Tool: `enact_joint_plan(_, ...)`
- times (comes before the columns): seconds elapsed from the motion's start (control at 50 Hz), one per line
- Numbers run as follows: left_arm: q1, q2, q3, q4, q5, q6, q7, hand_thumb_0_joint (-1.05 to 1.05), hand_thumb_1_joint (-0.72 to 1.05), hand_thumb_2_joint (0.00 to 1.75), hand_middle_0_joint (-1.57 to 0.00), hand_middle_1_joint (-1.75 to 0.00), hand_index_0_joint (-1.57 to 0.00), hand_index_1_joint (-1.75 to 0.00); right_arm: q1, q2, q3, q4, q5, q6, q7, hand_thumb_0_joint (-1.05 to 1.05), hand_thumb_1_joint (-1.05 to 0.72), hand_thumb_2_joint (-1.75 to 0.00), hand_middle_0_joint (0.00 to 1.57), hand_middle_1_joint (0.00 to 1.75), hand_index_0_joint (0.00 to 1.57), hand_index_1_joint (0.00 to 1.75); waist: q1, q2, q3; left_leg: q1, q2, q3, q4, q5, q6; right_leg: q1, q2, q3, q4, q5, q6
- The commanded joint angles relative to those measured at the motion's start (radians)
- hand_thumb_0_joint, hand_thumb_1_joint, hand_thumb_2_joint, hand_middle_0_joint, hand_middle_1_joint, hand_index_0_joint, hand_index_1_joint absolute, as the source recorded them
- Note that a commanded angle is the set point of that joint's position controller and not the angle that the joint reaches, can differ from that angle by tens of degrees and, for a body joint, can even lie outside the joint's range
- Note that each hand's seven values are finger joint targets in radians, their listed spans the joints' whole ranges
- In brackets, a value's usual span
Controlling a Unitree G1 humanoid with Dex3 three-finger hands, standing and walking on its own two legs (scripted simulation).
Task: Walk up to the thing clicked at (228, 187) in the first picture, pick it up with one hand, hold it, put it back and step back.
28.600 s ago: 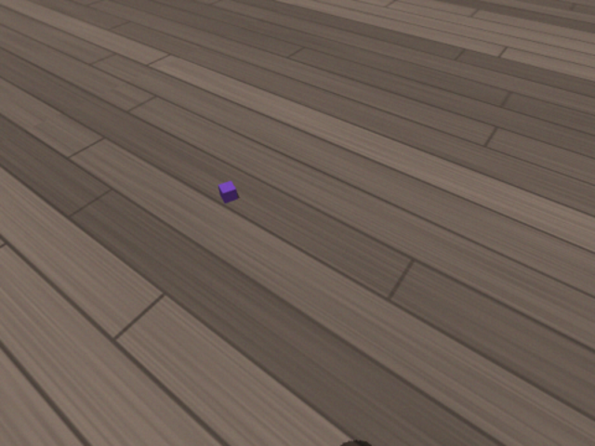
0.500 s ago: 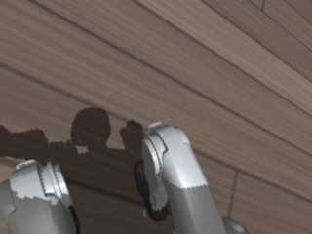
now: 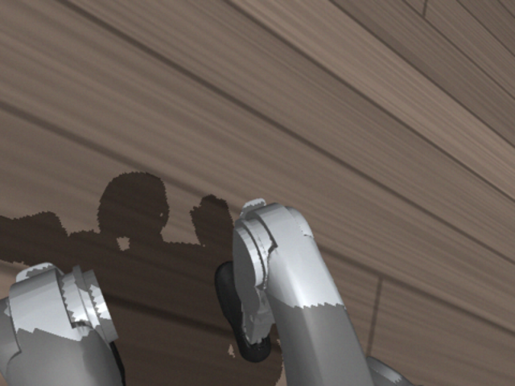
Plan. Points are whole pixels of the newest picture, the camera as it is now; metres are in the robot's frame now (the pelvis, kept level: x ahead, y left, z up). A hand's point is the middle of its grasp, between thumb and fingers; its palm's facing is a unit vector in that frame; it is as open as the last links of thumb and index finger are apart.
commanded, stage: open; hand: left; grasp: from above
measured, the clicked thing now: out of the picture +0.41 +0.33 -0.26
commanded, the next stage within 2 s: withdraw in 0.36 s
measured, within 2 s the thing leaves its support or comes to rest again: neither
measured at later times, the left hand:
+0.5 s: hand out of the picture +0.40 +0.32 -0.24, palm faces -0.38 -0.28 -0.88, open 13.8 cm
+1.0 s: hand out of the picture +0.39 +0.37 -0.08, palm faces -0.44 -0.12 -0.89, open 14.0 cm
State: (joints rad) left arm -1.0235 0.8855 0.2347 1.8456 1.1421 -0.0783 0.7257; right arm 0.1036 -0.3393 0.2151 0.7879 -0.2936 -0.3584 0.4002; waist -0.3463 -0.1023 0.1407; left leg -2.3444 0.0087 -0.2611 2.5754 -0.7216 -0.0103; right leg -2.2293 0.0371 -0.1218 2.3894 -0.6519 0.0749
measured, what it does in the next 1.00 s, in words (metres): stands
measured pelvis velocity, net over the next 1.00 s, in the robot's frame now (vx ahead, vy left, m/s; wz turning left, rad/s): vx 0.00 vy -0.01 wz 0.11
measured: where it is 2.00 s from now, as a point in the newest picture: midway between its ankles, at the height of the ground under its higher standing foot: (186, 364)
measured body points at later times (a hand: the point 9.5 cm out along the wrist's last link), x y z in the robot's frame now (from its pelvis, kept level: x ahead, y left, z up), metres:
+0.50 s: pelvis +0.00 +0.00 +0.00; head +0.26 +0.12 +0.35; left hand +0.42 +0.33 -0.19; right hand +0.05 -0.26 -0.06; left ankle +0.06 +0.13 -0.26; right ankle +0.12 -0.13 -0.26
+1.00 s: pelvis +0.00 -0.01 +0.05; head +0.21 +0.06 +0.44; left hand +0.41 +0.37 -0.03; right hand +0.13 -0.27 -0.07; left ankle +0.06 +0.13 -0.26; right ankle +0.12 -0.13 -0.26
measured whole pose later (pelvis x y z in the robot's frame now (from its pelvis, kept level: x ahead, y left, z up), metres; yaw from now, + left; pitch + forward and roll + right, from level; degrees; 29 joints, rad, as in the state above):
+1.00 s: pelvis +0.00 -0.01 +0.05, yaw +6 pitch +33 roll -8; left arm -0.82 0.71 0.08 1.26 1.14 -0.13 0.25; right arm 0.12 -0.31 0.00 0.75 -0.11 -0.10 0.28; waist -0.17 0.04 -0.09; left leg -2.26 0.01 -0.14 2.38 -0.70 -0.02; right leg -2.19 -0.01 -0.04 2.29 -0.67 0.06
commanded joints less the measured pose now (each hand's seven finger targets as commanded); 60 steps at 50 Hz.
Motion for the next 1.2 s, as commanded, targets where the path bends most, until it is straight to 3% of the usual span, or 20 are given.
enact_joint_plan(0.0, -0.247, 0.2, -0.008, -0.122, -0.009, -0.01, 0.032, 0.0, -0.41, 0.88, -0.24, -0.82, -0.22, -0.84, 0.195, -0.339, -0.101, 0.021, 0.021, -0.011, -0.003, 0.0, -0.89, -0.9, 0.2, 0.3, 0.2, 0.3, -0.038, 0.506, -0.638, 0.496, 0.028, 0.12, -0.296, 0.204, 0.006, 0.32, 0.037, -0.144, -0.182, 0.23, -0.091)
enact_joint_plan(0.02, -0.224, 0.223, 0.025, -0.121, -0.013, -0.01, 0.038, 0.0, -0.42, 0.9, -0.24, -0.83, -0.21, -0.85, 0.198, -0.325, -0.095, 0.02, 0.026, -0.008, -0.005, 0.0, -0.89, -0.9, 0.2, 0.3, 0.2, 0.3, -0.022, 0.514, -0.651, 0.501, 0.029, 0.114, -0.306, 0.214, 0.002, 0.317, 0.036, -0.15, -0.176, 0.232, -0.092)
enact_joint_plan(0.14, -0.246, 0.172, -0.025, -0.093, -0.01, -0.014, 0.028, 0.0, -0.49, 0.96, -0.17, -0.9, -0.15, -0.92, 0.19, -0.328, -0.104, 0.019, 0.026, -0.007, -0.005, 0.0, -0.89, -0.9, 0.2, 0.3, 0.2, 0.3, -0.053, 0.456, -0.603, 0.452, 0.026, 0.126, -0.285, 0.182, 0.013, 0.314, 0.037, -0.14, -0.19, 0.218, -0.089)
enact_joint_plan(0.2, -0.218, 0.207, 0.012, -0.083, -0.014, -0.02, 0.027, 0.0, -0.49, 0.97, -0.16, -0.92, -0.14, -0.94, 0.218, -0.324, -0.099, 0.026, 0.027, -0.009, -0.006, 0.0, -0.89, -0.9, 0.2, 0.3, 0.2, 0.3, -0.041, 0.432, -0.621, 0.438, 0.021, 0.131, -0.287, 0.192, 0.019, 0.347, 0.038, -0.137, -0.205, 0.215, -0.087)
enact_joint_plan(0.48, -0.241, 0.2, -0.019, -0.1, -0.004, -0.022, 0.032, 0.0, -0.52, 0.98, -0.09, -1.0, -0.09, -1.0, 0.203, -0.337, -0.108, 0.012, 0.029, -0.009, -0.017, 0.0, -0.91, -0.9, 0.2, 0.3, 0.2, 0.3, -0.045, 0.472, -0.633, 0.484, 0.028, 0.131, -0.302, 0.186, 0.01, 0.339, 0.042, -0.138, -0.21, 0.208, -0.091)
enact_joint_plan(0.56, -0.257, 0.214, -0.005, -0.183, -0.006, -0.016, 0.03, 0.0, -0.52, 0.98, -0.09, -1.0, -0.09, -1.0, 0.192, -0.329, -0.12, 0.015, 0.04, -0.004, -0.013, 0.0, -0.91, -0.9, 0.2, 0.3, 0.2, 0.3, -0.019, 0.524, -0.691, 0.531, 0.03, 0.125, -0.314, 0.215, 0.002, 0.333, 0.035, -0.137, -0.19, 0.231, -0.096)
enact_joint_plan(0.6, -0.24, 0.228, 0.015, -0.293, -0.007, -0.015, 0.019, 0.0, -0.53, 0.99, -0.08, -1.01, -0.08, -1.01, 0.192, -0.327, -0.14, 0.014, 0.049, 0.007, -0.012, 0.0, -0.91, -0.9, 0.2, 0.3, 0.2, 0.3, 0.023, 0.607, -0.796, 0.599, 0.03, 0.126, -0.331, 0.26, -0.006, 0.334, 0.034, -0.135, -0.18, 0.262, -0.105)
enact_joint_plan(0.62, -0.24, 0.152, -0.051, -0.328, -0.005, -0.013, -0.002, 0.0, -0.54, 0.99, -0.08, -1.01, -0.08, -1.01, 0.172, -0.297, -0.135, 0.007, 0.058, 0.01, -0.007, 0.0, -0.91, -0.9, 0.2, 0.3, 0.2, 0.3, 0.02, 0.607, -0.779, 0.591, 0.027, 0.138, -0.324, 0.256, -0.006, 0.317, 0.036, -0.127, -0.175, 0.258, -0.106)
enact_joint_plan(0.66, -0.167, 0.184, -0.019, -0.405, -0.007, -0.004, -0.029, 0.0, -0.55, 1.0, -0.08, -1.01, -0.07, -1.01, 0.178, -0.31, -0.167, 0.01, 0.078, 0.031, -0.01, 0.0, -0.91, -0.9, 0.2, 0.3, 0.2, 0.3, 0.069, 0.638, -0.841, 0.603, 0.018, 0.151, -0.355, 0.28, -0.008, 0.323, 0.035, -0.119, -0.185, 0.273, -0.111)
enact_joint_plan(0.72, -0.028, 0.15, -0.019, -0.477, -0.004, 0.023, -0.107, 0.0, -0.55, 1.01, -0.07, -1.01, -0.07, -1.01, 0.175, -0.291, -0.217, 0.004, 0.123, 0.088, -0.021, 0.0, -0.9, -0.9, 0.2, 0.3, 0.2, 0.3, 0.136, 0.6, -0.886, 0.578, 0.009, 0.174, -0.384, 0.284, -0.001, 0.312, 0.032, -0.092, -0.208, 0.267, -0.115)
enact_joint_plan(0.76, -0.041, 0.1, -0.06, -0.556, -0.007, 0.026, -0.176, 0.0, -0.55, 1.01, -0.07, -1.01, -0.07, -1.01, 0.186, -0.273, -0.239, 0.001, 0.145, 0.128, -0.029, 0.0, -0.91, -0.9, 0.2, 0.3, 0.2, 0.3, 0.129, 0.559, -0.879, 0.549, 0.002, 0.189, -0.396, 0.275, 0.009, 0.304, 0.026, -0.075, -0.221, 0.261, -0.115)
enact_joint_plan(0.78, -0.033, 0.12, -0.041, -0.593, -0.006, 0.026, -0.21, 0.0, -0.55, 1.01, -0.08, -1.0, -0.07, -1.01, 0.195, -0.278, -0.257, -0.001, 0.156, 0.148, -0.04, 0.0, -0.91, -0.9, 0.2, 0.3, 0.2, 0.3, 0.138, 0.539, -0.878, 0.549, 0.0, 0.183, -0.418, 0.254, 0.01, 0.293, 0.02, -0.071, -0.228, 0.239, -0.116)
enact_joint_plan(0.82, -0.101, 0.041, -0.114, -0.724, -0.012, 0.002, -0.291, 0.0, -0.54, 1.01, -0.11, -0.97, -0.09, -0.99, 0.186, -0.248, -0.275, -0.038, 0.174, 0.184, -0.059, 0.0, -0.91, -0.91, 0.2, 0.3, 0.2, 0.3, 0.125, 0.483, -0.891, 0.541, -0.003, 0.192, -0.439, 0.187, 0.023, 0.318, 0.019, -0.046, -0.283, 0.186, -0.118)
enact_joint_plan(0.84, -0.083, 0.08, -0.088, -0.694, -0.004, -0.004, -0.327, 0.0, -0.54, 1.01, -0.1, -0.98, -0.08, -1.0, 0.2, -0.257, -0.29, -0.03, 0.181, 0.201, -0.076, 0.0, -0.91, -0.91, 0.2, 0.3, 0.2, 0.3, 0.119, 0.443, -0.861, 0.526, -0.007, 0.185, -0.457, 0.153, 0.025, 0.315, 0.013, -0.041, -0.294, 0.158, -0.117)
enact_joint_plan(0.86, -0.104, 0.042, -0.136, -0.748, -0.006, -0.018, -0.371, 0.0, -0.55, 1.02, -0.1, -0.98, -0.08, -1.01, 0.19, -0.237, -0.288, -0.058, 0.187, 0.214, -0.089, 0.0, -0.91, -0.91, 0.2, 0.3, 0.2, 0.3, 0.119, 0.412, -0.858, 0.524, -0.009, 0.186, -0.47, 0.134, 0.028, 0.333, 0.012, -0.033, -0.313, 0.14, -0.116)
enact_joint_plan(0.9, -0.057, 0.109, -0.089, -0.717, 0.008, -0.039, -0.433, 0.0, -0.53, 1.0, -0.12, -0.97, -0.1, -0.99, 0.239, -0.247, -0.31, -0.041, 0.19, 0.247, -0.126, 0.0, -0.91, -0.91, 0.2, 0.3, 0.2, 0.3, 0.117, 0.343, -0.818, 0.509, -0.013, 0.197, -0.469, 0.141, 0.037, 0.367, 0.008, -0.018, -0.352, 0.143, -0.111)
enact_joint_plan(0.96, -0.1, -0.002, -0.175, -0.748, -0.018, -0.094, -0.523, 0.0, -0.51, 1.01, -0.13, -0.96, -0.11, -0.99, 0.22, -0.206, -0.302, -0.082, 0.2, 0.275, -0.169, 0.0, -0.91, -0.91, 0.2, 0.3, 0.2, 0.3, 0.097, 0.239, -0.773, 0.468, -0.019, 0.206, -0.478, 0.114, 0.043, 0.377, 0.005, -0.005, -0.401, 0.097, -0.113)
enact_joint_plan(1.0, -0.093, 0.022, -0.176, -0.704, -0.019, -0.121, -0.552, 0.0, -0.51, 1.01, -0.11, -0.98, -0.09, -1.0, 0.227, -0.216, -0.293, -0.086, 0.204, 0.287, -0.207, 0.0, -0.9, -0.91, 0.2, 0.3, 0.2, 0.3, 0.091, 0.177, -0.705, 0.437, -0.023, 0.21, -0.48, 0.076, 0.047, 0.368, -0.002, -0.003, -0.432, 0.046, -0.112)
enact_joint_plan(1.06, -0.174, 0.051, -0.189, -0.737, -0.019, -0.173, -0.558, 0.0, -0.5, 1.01, -0.11, -0.99, -0.1, -1.0, 0.217, -0.182, -0.269, -0.087, 0.197, 0.298, -0.246, 0.0, -0.9, -0.9, 0.2, 0.3, 0.2, 0.3, 0.109, 0.201, -0.73, 0.457, -0.019, 0.227, -0.486, 0.083, 0.045, 0.407, -0.003, 0.012, -0.441, 0.044, -0.106)
enact_joint_plan(1.18, -0.258, 0.022, -0.238, -0.606, 0.037, -0.202, -0.472, 0.0, -0.48, 1.0, -0.11, -0.99, -0.11, -1.0, 0.22, -0.183, -0.231, -0.081, 0.181, 0.316, -0.285, 0.0, -0.89, -0.9, 0.2, 0.3, 0.2, 0.3, 0.093, 0.278, -0.725, 0.514, -0.017, 0.221, -0.502, 0.112, 0.033, 0.34, -0.001, -0.006, -0.418, 0.079, -0.113)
